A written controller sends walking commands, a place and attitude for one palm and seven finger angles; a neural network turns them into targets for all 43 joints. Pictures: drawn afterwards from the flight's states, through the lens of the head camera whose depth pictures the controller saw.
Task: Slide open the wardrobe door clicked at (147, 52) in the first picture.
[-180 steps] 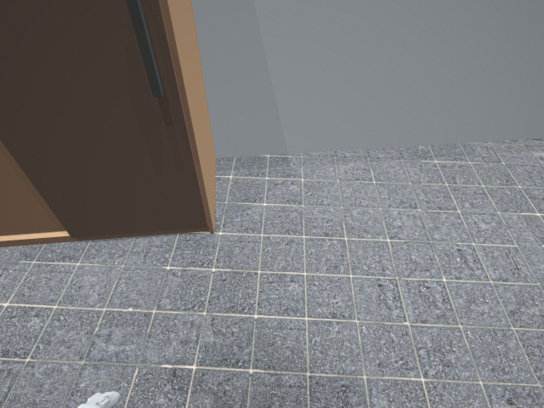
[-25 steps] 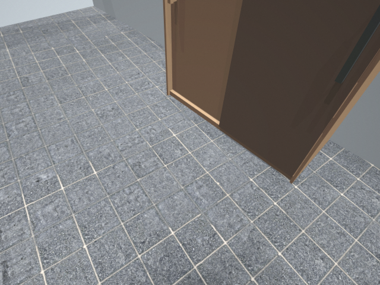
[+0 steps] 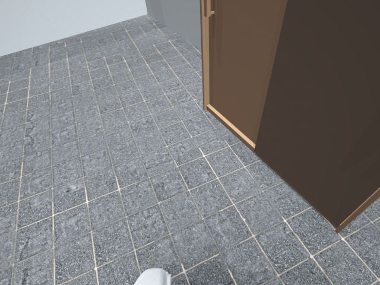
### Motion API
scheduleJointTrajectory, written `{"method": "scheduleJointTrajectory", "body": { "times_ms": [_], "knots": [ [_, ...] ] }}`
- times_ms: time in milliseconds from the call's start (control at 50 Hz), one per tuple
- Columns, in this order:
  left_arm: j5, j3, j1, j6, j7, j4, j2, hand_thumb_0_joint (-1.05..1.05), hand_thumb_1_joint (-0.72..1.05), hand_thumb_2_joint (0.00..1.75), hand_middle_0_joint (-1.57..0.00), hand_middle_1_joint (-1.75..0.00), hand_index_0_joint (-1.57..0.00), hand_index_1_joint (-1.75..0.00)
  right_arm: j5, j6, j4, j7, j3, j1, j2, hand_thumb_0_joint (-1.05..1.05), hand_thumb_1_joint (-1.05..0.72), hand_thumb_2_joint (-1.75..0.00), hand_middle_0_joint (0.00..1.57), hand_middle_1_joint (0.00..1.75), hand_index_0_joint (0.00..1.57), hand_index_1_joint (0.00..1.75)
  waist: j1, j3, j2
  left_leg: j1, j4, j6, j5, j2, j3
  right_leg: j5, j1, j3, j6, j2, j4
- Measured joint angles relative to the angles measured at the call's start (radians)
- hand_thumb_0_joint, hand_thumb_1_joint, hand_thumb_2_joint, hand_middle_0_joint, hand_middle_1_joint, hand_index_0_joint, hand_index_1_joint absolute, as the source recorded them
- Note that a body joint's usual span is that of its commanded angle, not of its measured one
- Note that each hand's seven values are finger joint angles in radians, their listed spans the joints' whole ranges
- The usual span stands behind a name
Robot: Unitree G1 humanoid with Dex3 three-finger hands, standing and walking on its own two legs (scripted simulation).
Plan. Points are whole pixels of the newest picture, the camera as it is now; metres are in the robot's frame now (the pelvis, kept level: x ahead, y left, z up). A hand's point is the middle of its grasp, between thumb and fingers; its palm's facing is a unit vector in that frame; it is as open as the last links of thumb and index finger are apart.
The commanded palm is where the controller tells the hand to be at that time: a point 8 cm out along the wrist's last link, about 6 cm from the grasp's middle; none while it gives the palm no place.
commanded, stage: walk to a spot facing it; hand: right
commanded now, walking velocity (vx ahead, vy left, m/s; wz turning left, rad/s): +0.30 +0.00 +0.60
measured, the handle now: out of the picture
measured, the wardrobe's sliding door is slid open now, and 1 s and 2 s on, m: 0.00 0.00 0.00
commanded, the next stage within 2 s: turn to face it in 0.36 s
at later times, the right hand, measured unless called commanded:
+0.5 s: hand (231, 208) +0.37 -0.09 -0.19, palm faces -0.25 +0.95 -0.16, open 7.4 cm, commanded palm none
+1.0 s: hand (261, 194) +0.42 -0.19 -0.18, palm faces -0.05 +0.98 -0.18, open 7.4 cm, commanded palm none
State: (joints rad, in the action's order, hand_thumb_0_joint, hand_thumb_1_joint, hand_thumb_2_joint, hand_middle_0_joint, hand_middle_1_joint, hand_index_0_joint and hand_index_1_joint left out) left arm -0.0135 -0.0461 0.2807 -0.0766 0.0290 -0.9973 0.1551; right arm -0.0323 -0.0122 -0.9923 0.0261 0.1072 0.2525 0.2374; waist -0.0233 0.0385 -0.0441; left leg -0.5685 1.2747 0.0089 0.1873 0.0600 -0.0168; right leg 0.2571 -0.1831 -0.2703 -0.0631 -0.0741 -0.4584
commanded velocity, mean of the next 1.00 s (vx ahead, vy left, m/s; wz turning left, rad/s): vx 0.06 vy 0.00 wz -0.08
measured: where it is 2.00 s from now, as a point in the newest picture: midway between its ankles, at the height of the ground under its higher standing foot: (192, 283)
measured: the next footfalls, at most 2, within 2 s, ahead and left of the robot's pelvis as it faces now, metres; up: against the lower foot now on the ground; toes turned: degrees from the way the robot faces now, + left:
left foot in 0.40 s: +0.30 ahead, +0.15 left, +0.00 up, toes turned +21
right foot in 0.78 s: +0.40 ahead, -0.07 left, +0.00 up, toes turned +3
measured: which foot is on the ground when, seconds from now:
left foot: up 0.00-0.38, down 0.40-0.80, up 0.82-1.00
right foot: down 0.00-0.40, up 0.42-0.76, down 0.78-1.00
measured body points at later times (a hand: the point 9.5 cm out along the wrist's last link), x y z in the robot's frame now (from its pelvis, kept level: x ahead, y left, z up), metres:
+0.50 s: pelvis +0.21 +0.04 -0.03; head +0.27 +0.05 +0.42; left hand +0.10 +0.24 -0.17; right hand +0.39 -0.15 -0.18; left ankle +0.26 +0.13 -0.74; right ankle +0.09 -0.09 -0.63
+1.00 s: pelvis +0.32 +0.00 +0.00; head +0.37 -0.03 +0.44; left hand +0.35 +0.24 -0.13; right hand +0.42 -0.24 -0.17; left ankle +0.26 +0.16 -0.65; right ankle +0.36 -0.07 -0.74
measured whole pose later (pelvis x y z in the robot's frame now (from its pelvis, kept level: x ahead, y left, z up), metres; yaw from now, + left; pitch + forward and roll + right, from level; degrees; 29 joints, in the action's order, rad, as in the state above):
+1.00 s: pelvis +0.32 +0.00 +0.00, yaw +6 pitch +1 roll +3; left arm -0.02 -0.04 0.22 0.01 0.01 -0.95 0.16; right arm -0.02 -0.03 -0.96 -0.02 0.08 0.17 0.22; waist 0.01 0.07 -0.02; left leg -0.47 1.12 0.07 0.42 0.07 -0.04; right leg 0.22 -0.33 -0.06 -0.07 -0.02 -0.52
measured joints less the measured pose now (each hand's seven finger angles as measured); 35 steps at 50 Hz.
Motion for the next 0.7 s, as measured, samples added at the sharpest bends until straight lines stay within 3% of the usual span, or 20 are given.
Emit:
{"method": "scheduleJointTrajectory", "body": {
  "times_ms": [100,220,280,340,400,420,440,480,520,600,700],
  "knots": [
    [0.003,-0.001,0.077,0.004,-0.001,-0.043,-0.001,-0.01,0.93,0.9,-0.2,-0.3,-0.2,-0.3,-0.005,-0.017,0.026,0.007,0.009,-0.04,-0.008,0.01,-0.91,-0.9,0.19,0.29,0.19,0.3,0.013,-0.013,-0.003,-0.087,-0.058,0.024,-0.083,0.032,-0.002,0.033,0.093,-0.059,0.002,0.022,0.07],
    [-0.003,0.01,0.15,0.004,-0.003,-0.073,-0.028,0.0,0.91,0.9,-0.2,-0.3,-0.2,-0.3,-0.005,-0.034,0.024,0.016,-0.006,-0.086,-0.035,0.01,-0.91,-0.9,0.19,0.29,0.19,0.3,0.047,0.005,0.008,-0.076,-0.244,0.027,-0.077,0.05,-0.054,0.101,0.189,-0.119,0.026,0.022,0.099],
    [-0.01,0.015,0.175,0.009,-0.004,-0.084,-0.041,0.0,0.91,0.9,-0.2,-0.3,-0.2,-0.3,-0.003,-0.034,0.028,0.019,-0.016,-0.119,-0.053,0.01,-0.91,-0.9,0.19,0.29,0.19,0.3,0.068,0.028,0.019,-0.041,-0.377,0.014,-0.041,0.042,-0.093,0.142,0.233,-0.146,0.047,0.01,0.1],
    [-0.013,0.015,0.191,0.022,-0.007,-0.093,-0.05,0.0,0.91,0.9,-0.2,-0.3,-0.2,-0.3,0.0,-0.022,0.043,0.019,-0.026,-0.155,-0.069,0.01,-0.91,-0.9,0.19,0.29,0.19,0.3,0.082,0.057,0.036,0.007,-0.514,-0.015,0.017,0.004,-0.137,0.2,0.262,-0.176,0.078,-0.021,0.064],
    [-0.003,0.011,0.209,0.041,-0.016,-0.099,-0.057,0.0,0.9,0.9,-0.2,-0.3,-0.2,-0.3,-0.002,0.018,0.062,0.019,-0.036,-0.166,-0.067,0.01,-0.91,-0.9,0.19,0.29,0.2,0.3,0.073,0.072,0.034,0.11,-0.662,-0.057,-0.022,-0.046,-0.177,0.261,0.229,-0.189,0.105,-0.085,-0.155],
    [0.005,0.011,0.21,0.051,-0.021,-0.096,-0.057,0.0,0.9,0.9,-0.21,-0.3,-0.2,-0.3,-0.001,0.037,0.066,0.016,-0.037,-0.164,-0.064,0.01,-0.91,-0.9,0.2,0.29,0.2,0.3,0.061,0.07,0.028,0.12,-0.661,-0.111,-0.022,-0.055,-0.174,0.25,0.168,-0.146,0.111,-0.103,-0.323],
    [0.012,0.011,0.19,0.062,-0.02,-0.093,-0.05,0.0,0.9,0.89,-0.21,-0.3,-0.2,-0.3,0.007,0.049,0.068,0.008,-0.039,-0.162,-0.063,0.01,-0.91,-0.9,0.2,0.29,0.2,0.3,0.052,0.076,0.029,0.111,-0.62,-0.13,0.008,-0.064,-0.163,0.278,0.087,-0.065,0.12,-0.103,-0.515],
    [0.016,0.004,0.125,0.08,-0.013,-0.072,-0.036,0.01,0.9,0.89,-0.21,-0.3,-0.2,-0.3,0.021,0.053,0.067,-0.009,-0.044,-0.154,-0.058,0.01,-0.91,-0.9,0.2,0.29,0.2,0.3,0.048,0.097,0.028,0.139,-0.6,-0.125,0.054,-0.079,-0.144,0.278,-0.061,0.082,0.127,-0.075,-0.802],
    [0.012,0.0,0.058,0.083,-0.008,-0.039,-0.02,0.01,0.9,0.89,-0.21,-0.3,-0.2,-0.3,0.026,0.045,0.053,-0.025,-0.047,-0.133,-0.051,0.01,-0.91,-0.9,0.2,0.29,0.2,0.3,0.049,0.093,0.028,0.187,-0.643,-0.1,0.055,-0.09,-0.125,0.218,-0.181,0.164,0.128,-0.064,-0.906],
    [0.001,0.001,-0.056,0.082,0.0,0.027,0.013,0.0,0.91,0.9,-0.2,-0.3,-0.2,-0.3,0.017,0.034,0.012,-0.051,-0.054,-0.098,-0.053,0.0,-0.91,-0.9,0.2,0.29,0.2,0.3,0.061,0.049,0.051,0.258,-0.74,-0.085,0.033,-0.098,-0.103,0.132,-0.329,0.236,0.124,-0.076,-0.773],
    [0.005,0.013,-0.09,0.079,-0.01,0.049,0.018,0.0,0.91,0.9,-0.2,-0.3,-0.2,-0.3,0.012,0.027,-0.006,-0.047,-0.069,-0.09,-0.059,0.01,-0.91,-0.9,0.2,0.29,0.2,0.3,0.059,-0.006,0.073,0.327,-0.77,-0.052,0.067,-0.077,-0.129,0.063,-0.308,0.235,0.121,-0.065,-0.456]
  ]
}}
